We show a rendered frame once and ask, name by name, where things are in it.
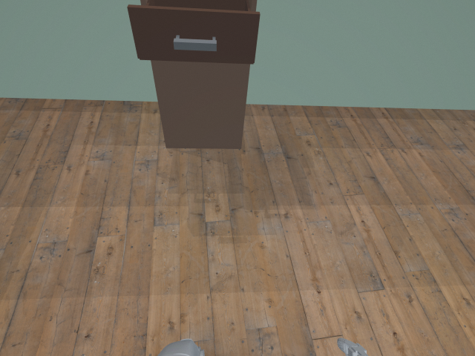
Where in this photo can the drawer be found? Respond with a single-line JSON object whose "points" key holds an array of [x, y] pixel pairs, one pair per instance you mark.
{"points": [[156, 24]]}

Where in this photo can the robot right hand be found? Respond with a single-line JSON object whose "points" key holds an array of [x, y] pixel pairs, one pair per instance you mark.
{"points": [[350, 348]]}

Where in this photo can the left robot thigh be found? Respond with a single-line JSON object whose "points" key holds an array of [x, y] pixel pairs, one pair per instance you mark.
{"points": [[182, 348]]}

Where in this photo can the cabinet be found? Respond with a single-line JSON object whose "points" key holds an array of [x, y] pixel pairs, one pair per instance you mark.
{"points": [[202, 104]]}

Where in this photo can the handle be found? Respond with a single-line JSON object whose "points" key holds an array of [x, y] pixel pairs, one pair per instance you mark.
{"points": [[195, 44]]}

